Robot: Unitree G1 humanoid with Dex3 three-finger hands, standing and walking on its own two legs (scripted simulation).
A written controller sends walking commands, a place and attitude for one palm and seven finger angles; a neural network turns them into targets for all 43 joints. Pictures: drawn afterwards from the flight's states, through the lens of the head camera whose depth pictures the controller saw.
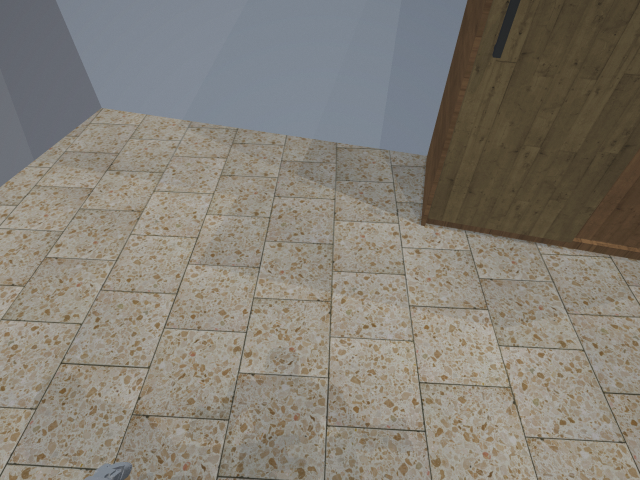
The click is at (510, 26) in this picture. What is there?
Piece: wardrobe's sliding door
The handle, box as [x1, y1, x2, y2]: [492, 0, 519, 57]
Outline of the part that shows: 519,0 510,0 497,41 494,46 492,54 493,57 500,57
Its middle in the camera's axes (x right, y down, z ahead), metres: +0.53 -0.62 +1.11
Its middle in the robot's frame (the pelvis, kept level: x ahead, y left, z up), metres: +1.28 -0.48 +0.10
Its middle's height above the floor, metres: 0.87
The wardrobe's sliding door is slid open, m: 0.00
